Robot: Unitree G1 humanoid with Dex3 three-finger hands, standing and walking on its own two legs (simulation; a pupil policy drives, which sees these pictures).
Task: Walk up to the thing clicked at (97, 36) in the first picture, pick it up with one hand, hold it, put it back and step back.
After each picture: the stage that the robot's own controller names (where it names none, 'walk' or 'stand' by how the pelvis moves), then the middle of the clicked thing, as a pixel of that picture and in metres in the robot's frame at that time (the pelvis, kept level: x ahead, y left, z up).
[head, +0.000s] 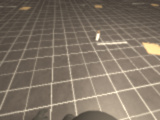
stand; (97, 35) +2.12 -0.20 -0.65
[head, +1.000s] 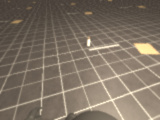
walk; (88, 41) +1.99 +0.13 -0.63
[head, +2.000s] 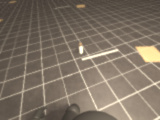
walk; (80, 48) +1.40 +0.29 -0.65
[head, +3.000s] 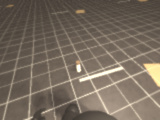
walk; (78, 66) +0.94 +0.24 -0.65
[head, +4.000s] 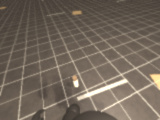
walk; (75, 81) +0.62 +0.24 -0.65
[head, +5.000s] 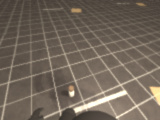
stand; (71, 91) +0.43 +0.18 -0.63
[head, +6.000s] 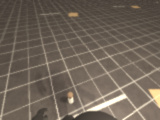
stand; (70, 98) +0.38 +0.19 -0.65
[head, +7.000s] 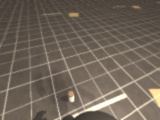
stand; (71, 96) +0.40 +0.18 -0.66
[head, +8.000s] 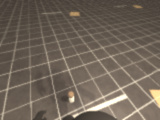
stand; (71, 97) +0.39 +0.18 -0.66
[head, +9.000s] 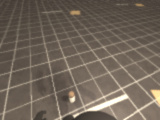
stand; (71, 97) +0.38 +0.17 -0.66
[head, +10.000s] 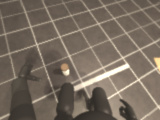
go down; (65, 70) +0.44 +0.20 -0.42
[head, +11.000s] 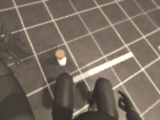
go down; (61, 58) +0.46 +0.23 -0.28
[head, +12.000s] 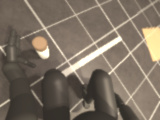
close in; (42, 50) +0.44 +0.27 -0.18
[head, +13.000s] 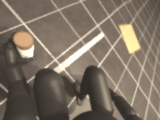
close; (26, 48) +0.43 +0.29 -0.16
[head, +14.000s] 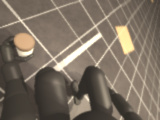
lift; (25, 48) +0.42 +0.29 -0.16
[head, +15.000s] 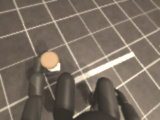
lift; (53, 64) +0.33 +0.25 -0.01
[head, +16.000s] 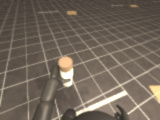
hold; (66, 73) +0.31 +0.15 +0.08
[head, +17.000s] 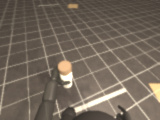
hold; (66, 76) +0.31 +0.15 +0.03
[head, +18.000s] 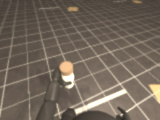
hold; (67, 76) +0.31 +0.14 +0.04
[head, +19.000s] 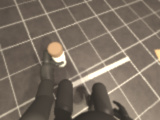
crouch; (58, 57) +0.42 +0.20 -0.04
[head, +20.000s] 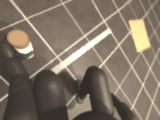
lower; (24, 47) +0.43 +0.29 -0.17
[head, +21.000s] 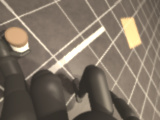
lower; (20, 45) +0.44 +0.30 -0.16
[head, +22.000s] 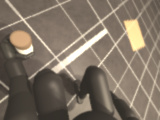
lower; (24, 47) +0.43 +0.29 -0.16
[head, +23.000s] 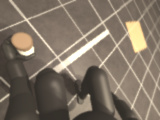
lower; (26, 49) +0.42 +0.30 -0.16
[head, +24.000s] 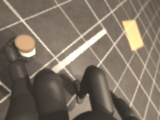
loosen; (27, 50) +0.42 +0.28 -0.16
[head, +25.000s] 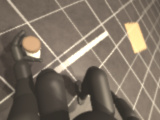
withdraw; (33, 51) +0.42 +0.27 -0.17
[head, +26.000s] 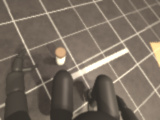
walk; (60, 57) +0.44 +0.23 -0.23
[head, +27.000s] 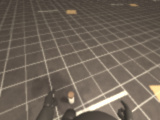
stand; (71, 97) +0.37 +0.15 -0.58
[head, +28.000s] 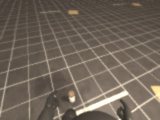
stand; (71, 96) +0.39 +0.16 -0.60
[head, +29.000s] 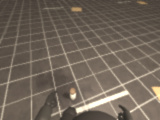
stand; (72, 94) +0.40 +0.16 -0.61
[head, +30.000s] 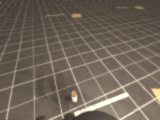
stand; (74, 96) +0.41 +0.16 -0.65
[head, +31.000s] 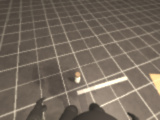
walk; (77, 77) +0.55 +0.11 -0.64
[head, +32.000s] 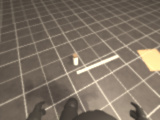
walk; (75, 59) +0.85 +0.23 -0.62
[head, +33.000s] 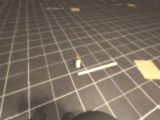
stand; (78, 62) +1.04 +0.17 -0.64
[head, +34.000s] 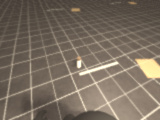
stand; (78, 62) +1.04 +0.17 -0.66
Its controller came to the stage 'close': yes
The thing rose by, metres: 0.68
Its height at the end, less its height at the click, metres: +0.00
